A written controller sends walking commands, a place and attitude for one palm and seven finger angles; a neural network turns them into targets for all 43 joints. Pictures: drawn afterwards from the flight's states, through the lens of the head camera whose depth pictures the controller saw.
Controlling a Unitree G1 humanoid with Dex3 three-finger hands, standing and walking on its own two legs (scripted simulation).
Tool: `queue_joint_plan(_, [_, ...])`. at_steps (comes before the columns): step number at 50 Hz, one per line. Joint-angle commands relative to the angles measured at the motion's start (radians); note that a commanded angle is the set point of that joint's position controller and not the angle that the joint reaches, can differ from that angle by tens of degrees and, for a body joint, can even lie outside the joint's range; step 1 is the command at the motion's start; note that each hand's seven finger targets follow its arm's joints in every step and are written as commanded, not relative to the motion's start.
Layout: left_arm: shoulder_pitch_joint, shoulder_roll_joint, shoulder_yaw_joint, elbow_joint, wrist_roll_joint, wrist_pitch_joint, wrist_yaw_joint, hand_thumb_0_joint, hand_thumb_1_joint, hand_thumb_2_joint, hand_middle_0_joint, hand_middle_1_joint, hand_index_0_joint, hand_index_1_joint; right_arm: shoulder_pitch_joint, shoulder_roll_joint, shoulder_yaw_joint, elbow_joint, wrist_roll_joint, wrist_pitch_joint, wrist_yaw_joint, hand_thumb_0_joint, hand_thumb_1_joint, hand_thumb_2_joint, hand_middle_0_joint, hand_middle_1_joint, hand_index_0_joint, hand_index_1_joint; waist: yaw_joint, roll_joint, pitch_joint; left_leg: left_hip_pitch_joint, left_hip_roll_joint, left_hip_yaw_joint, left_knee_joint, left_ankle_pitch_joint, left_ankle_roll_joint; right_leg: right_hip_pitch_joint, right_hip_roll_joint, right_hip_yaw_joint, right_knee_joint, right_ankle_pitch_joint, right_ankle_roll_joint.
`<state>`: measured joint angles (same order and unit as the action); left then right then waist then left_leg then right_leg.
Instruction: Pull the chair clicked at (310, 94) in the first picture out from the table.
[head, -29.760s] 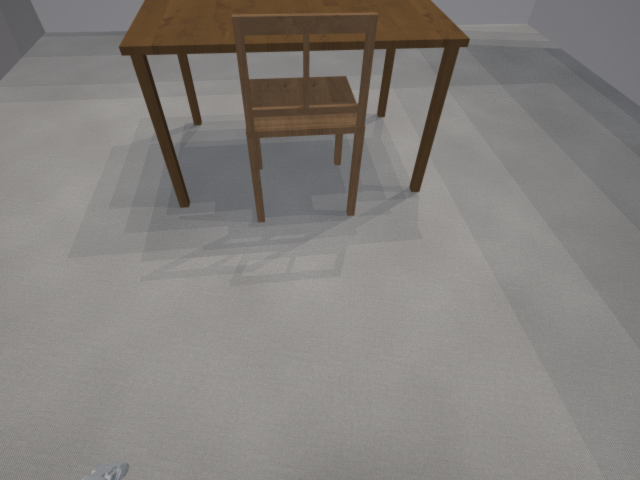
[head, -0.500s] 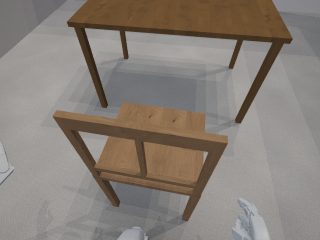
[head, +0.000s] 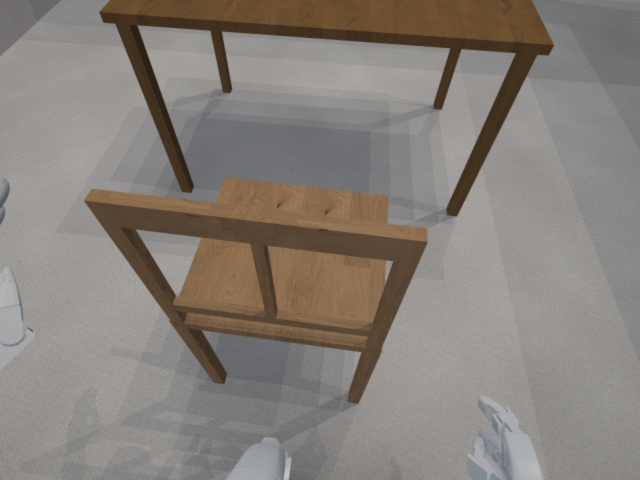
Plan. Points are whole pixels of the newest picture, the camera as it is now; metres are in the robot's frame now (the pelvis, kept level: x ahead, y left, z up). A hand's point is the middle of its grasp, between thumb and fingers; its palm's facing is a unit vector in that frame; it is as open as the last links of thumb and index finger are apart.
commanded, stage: step back with the hand held close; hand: left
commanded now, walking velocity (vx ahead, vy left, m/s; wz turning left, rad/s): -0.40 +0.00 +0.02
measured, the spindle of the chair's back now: (266, 281) +0.41 +0.13 -0.09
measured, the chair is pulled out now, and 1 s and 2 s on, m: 0.63 0.63 0.63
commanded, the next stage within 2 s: stop stepping back and stand still in 0.10 s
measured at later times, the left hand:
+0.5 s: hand out of the picture +0.10 +0.26 +0.18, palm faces +0.43 -0.72 -0.54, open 7.4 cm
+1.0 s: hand out of the picture +0.09 +0.29 +0.17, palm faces +0.48 -0.73 -0.48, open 7.4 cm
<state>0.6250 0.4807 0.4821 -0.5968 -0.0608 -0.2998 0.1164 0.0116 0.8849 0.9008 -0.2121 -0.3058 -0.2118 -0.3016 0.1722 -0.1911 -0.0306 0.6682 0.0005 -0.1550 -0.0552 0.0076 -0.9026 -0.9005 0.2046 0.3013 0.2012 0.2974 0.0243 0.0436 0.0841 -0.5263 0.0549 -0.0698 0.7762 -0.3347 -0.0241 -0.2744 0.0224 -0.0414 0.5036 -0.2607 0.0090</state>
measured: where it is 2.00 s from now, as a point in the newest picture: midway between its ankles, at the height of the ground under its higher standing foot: outside the picture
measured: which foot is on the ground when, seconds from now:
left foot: up 0.00-0.12, down 0.14-0.42, up 0.44-0.60, down 0.62-1.00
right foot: down 0.00-0.66, up 0.68-0.78, down 0.80-1.00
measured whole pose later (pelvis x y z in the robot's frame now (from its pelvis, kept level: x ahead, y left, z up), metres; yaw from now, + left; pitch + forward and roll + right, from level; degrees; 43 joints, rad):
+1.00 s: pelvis -0.09 +0.00 +0.01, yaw +2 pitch -1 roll -2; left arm 0.58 0.41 0.45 -0.38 -0.05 -0.22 0.15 0.01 0.89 0.90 -0.21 -0.30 -0.21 -0.30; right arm 0.24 -0.18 0.00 0.65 0.03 -0.11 -0.05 0.01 -0.90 -0.90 0.20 0.30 0.20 0.30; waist -0.01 0.04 -0.02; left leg -0.17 0.00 0.02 0.51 -0.32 0.03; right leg -0.20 -0.01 -0.04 0.42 -0.20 0.02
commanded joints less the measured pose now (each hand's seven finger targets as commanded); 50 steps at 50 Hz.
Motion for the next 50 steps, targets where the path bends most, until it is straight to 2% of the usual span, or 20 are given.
queue_joint_plan(1, [-0.022,0.135,0.131,-0.057,0.002,-0.001,0.054,0.0,0.9,0.9,-0.2,-0.3,-0.2,-0.3,-0.096,-0.08,-0.034,-0.156,0.0,-0.022,-0.028,0.0,-0.9,-0.9,0.2,0.3,0.2,0.3,-0.029,-0.187,-0.205,0.069,-0.028,-0.018,0.193,-0.174,-0.007,0.008,-0.354,0.184,-0.116,0.48,-0.2])
queue_joint_plan(3, [-0.055,0.127,0.114,-0.053,0.006,-0.015,0.063,0.0,0.9,0.9,-0.2,-0.3,-0.2,-0.3,-0.123,-0.069,0.0,-0.168,0.003,-0.019,-0.043,0.0,-0.9,-0.9,0.2,0.3,0.2,0.3,-0.033,-0.17,-0.178,0.113,-0.031,0.023,-0.119,-0.073,0.007,0.057,-0.258,0.1,-0.028,0.521,-0.112])
queue_joint_plan(5, [-0.073,0.136,0.107,-0.091,0.005,-0.032,0.072,0.0,0.9,0.9,-0.2,-0.3,-0.2,-0.3,-0.095,-0.094,-0.012,-0.163,0.005,-0.017,-0.058,0.0,-0.9,-0.9,0.2,0.3,0.2,0.3,-0.036,-0.135,-0.192,0.227,-0.008,0.054,-0.421,0.249,0.026,0.085,-0.167,0.037,0.103,0.475,-0.041])
queue_joint_plan(7, [-0.077,0.134,0.098,-0.158,-0.004,-0.044,0.068,0.0,0.9,0.9,-0.2,-0.3,-0.2,-0.3,-0.082,-0.134,-0.058,-0.158,0.0,-0.029,-0.05,0.0,-0.9,-0.9,0.2,0.3,0.2,0.3,-0.034,0.125,-0.218,0.438,0.281,-0.214,-0.385,0.885,0.154,-0.178,-0.056,0.031,0.308,-0.157,0.014])
queue_joint_plan(8, [-0.056,0.101,0.07,-0.178,0.0,-0.06,0.053,0.0,0.9,0.9,-0.2,-0.3,-0.2,-0.3,-0.017,-0.123,-0.058,-0.145,-0.005,-0.041,-0.029,0.0,-0.9,-0.9,0.2,0.3,0.2,0.3,-0.026,0.144,-0.248,0.504,0.303,-0.181,-0.35,0.996,0.195,-0.212,-0.023,0.083,0.424,-0.306,0.008])
queue_joint_plan(10, [-0.071,0.148,0.109,-0.246,-0.011,-0.058,0.05,0.0,0.9,0.9,-0.2,-0.3,-0.2,-0.3,-0.046,-0.126,-0.046,-0.131,-0.035,-0.069,-0.025,0.0,-0.9,-0.9,0.2,0.3,0.2,0.3,-0.025,0.26,-0.229,0.3,0.312,-0.213,-0.38,0.862,0.21,-0.138,-0.035,0.122,0.465,-0.328,0.02])
queue_joint_plan(14, [-0.012,0.142,0.113,-0.327,-0.009,-0.014,0.051,0.0,0.9,0.9,-0.2,-0.3,-0.2,-0.3,-0.027,-0.146,-0.059,-0.178,0.005,-0.056,0.017,0.0,-0.9,-0.9,0.2,0.3,0.2,0.3,-0.018,0.281,-0.245,0.323,0.186,-0.07,-0.328,0.459,0.12,-0.029,-0.049,0.036,0.134,-0.132,0.01])
queue_joint_plan(17, [0.06,0.162,0.154,-0.176,-0.014,0.023,0.047,0.0,0.9,0.9,-0.2,-0.3,-0.2,-0.3,-0.017,-0.132,-0.036,-0.195,0.02,-0.023,0.007,0.0,-0.9,-0.9,0.2,0.3,0.2,0.3,-0.029,0.18,-0.175,0.115,0.113,-0.059,-0.362,-0.131,0.084,0.157,-0.026,-0.025,-0.083,-0.029,0.015])
queue_joint_plan(19, [0.016,0.158,0.156,-0.076,-0.01,0.032,0.05,0.0,0.9,0.9,-0.2,-0.3,-0.2,-0.3,-0.01,-0.132,-0.029,-0.191,0.02,-0.001,-0.002,0.0,-0.9,-0.9,0.2,0.3,0.2,0.3,-0.045,0.053,-0.16,0.057,0.031,0.012,-0.259,-0.263,0.051,0.173,-0.078,0.027,-0.143,-0.069,-0.022])
queue_joint_plan(21, [-0.062,0.153,0.134,0.015,-0.006,0.06,0.047,0.0,0.9,0.9,-0.2,-0.3,-0.2,-0.3,-0.002,-0.141,-0.049,-0.194,0.025,0.018,-0.012,0.0,-0.9,-0.9,0.2,0.3,0.2,0.3,-0.047,-0.218,-0.112,0.148,-0.071,0.087,0.028,-0.231,0.007,-0.142,-0.219,0.282,-0.297,-0.496,-0.098])
queue_joint_plan(22, [-0.045,0.137,0.106,0.051,-0.008,0.08,0.046,0.0,0.9,0.9,-0.2,-0.3,-0.2,-0.3,0.012,-0.156,-0.065,-0.187,0.032,0.031,-0.017,0.0,-0.9,-0.9,0.2,0.3,0.2,0.3,-0.048,-0.286,-0.081,0.214,-0.083,0.072,0.223,-0.159,0.008,-0.298,-0.303,0.384,-0.377,-0.573,-0.152])
queue_joint_plan(24, [-0.103,0.108,0.049,0.091,0.001,0.102,0.044,0.0,0.9,0.9,-0.2,-0.3,-0.2,-0.3,-0.005,-0.148,-0.042,-0.164,0.024,0.041,-0.017,0.0,-0.9,-0.9,0.2,0.3,0.2,0.3,-0.071,-0.295,-0.073,0.245,-0.07,0.048,0.293,-0.06,0.027,-0.351,-0.319,0.301,-0.336,-0.477,-0.146])
queue_joint_plan(26, [-0.162,0.091,0.019,0.097,0.01,0.096,0.049,0.0,0.9,0.9,-0.2,-0.3,-0.2,-0.3,-0.036,-0.128,-0.017,-0.167,0.022,0.028,-0.021,0.0,-0.9,-0.9,0.2,0.3,0.2,0.3,-0.063,-0.266,-0.086,0.249,-0.043,0.075,0.025,-0.08,0.051,-0.228,-0.263,0.169,-0.279,-0.41,-0.096])
queue_joint_plan(30, [-0.258,0.108,-0.004,-0.069,0.039,0.049,0.07,0.0,0.9,0.9,-0.2,-0.3,-0.2,-0.3,-0.03,-0.14,-0.023,-0.17,0.007,-0.033,-0.045,0.0,-0.9,-0.9,0.2,0.3,0.2,0.3,-0.041,-0.114,-0.066,0.264,-0.037,0.066,-0.446,-0.092,0.088,-0.011,-0.178,0.12,-0.154,-0.284,-0.053])
queue_joint_plan(32, [-0.212,0.156,0.041,-0.195,0.045,0.024,0.076,0.0,0.9,0.9,-0.2,-0.3,-0.2,-0.3,-0.025,-0.168,-0.041,-0.192,0.009,-0.053,-0.041,0.0,-0.9,-0.9,0.2,0.3,0.2,0.3,-0.022,0.127,-0.107,0.321,0.11,-0.11,-0.52,0.102,0.137,0.001,-0.074,0.035,0.054,-0.097,-0.017])
queue_joint_plan(34, [-0.162,0.16,0.054,-0.255,0.047,0.02,0.065,0.0,0.9,0.9,-0.2,-0.3,-0.2,-0.3,-0.041,-0.129,-0.025,-0.184,-0.003,-0.051,-0.025,0.0,-0.9,-0.9,0.2,0.3,0.2,0.3,-0.031,0.333,-0.108,0.276,0.168,-0.22,-0.537,0.176,0.14,-0.044,-0.057,-0.009,0.166,-0.171,0.0])
queue_joint_plan(36, [-0.145,0.162,0.075,-0.278,0.048,0.011,0.066,0.0,0.9,0.9,-0.2,-0.3,-0.2,-0.3,-0.032,-0.132,-0.03,-0.18,0.0,-0.057,-0.007,0.0,-0.9,-0.9,0.2,0.3,0.2,0.3,-0.021,0.302,-0.073,0.202,0.146,-0.14,-0.479,0.264,0.126,0.057,-0.055,-0.001,0.073,-0.105,-0.006])
queue_joint_plan(40, [-0.054,0.142,0.111,-0.109,0.02,0.002,0.063,0.0,0.9,0.9,-0.2,-0.3,-0.2,-0.3,0.019,-0.146,-0.044,-0.16,0.019,-0.042,0.007,0.0,-0.9,-0.9,0.2,0.3,0.2,0.3,-0.042,0.083,-0.149,0.219,0.066,-0.035,-0.321,0.319,0.064,0.228,-0.077,0.035,-0.118,0.233,-0.039])
queue_joint_plan(44, [-0.015,0.065,0.064,0.067,-0.003,0.029,0.047,0.0,0.9,0.9,-0.2,-0.3,-0.2,-0.3,0.017,-0.152,-0.042,-0.164,0.037,-0.008,0.005,0.0,-0.9,-0.9,0.2,0.3,0.2,0.3,-0.047,0.025,-0.111,0.191,0.067,-0.032,-0.42,0.141,0.056,0.175,-0.052,0.05,-0.079,0.133,-0.026])
queue_joint_plan(50, [-0.15,0.058,-0.01,0.007,0.006,0.041,0.04,0.0,0.9,0.9,-0.2,-0.3,-0.2,-0.3,-0.037,-0.145,-0.028,-0.176,0.028,-0.009,-0.008,0.0,-0.9,-0.9,0.2,0.3,0.2,0.3,-0.038,-0.079,-0.117,0.253,0.06,-0.016,-0.42,0.145,0.07,0.173,-0.085,0.076,-0.132,0.188,-0.003])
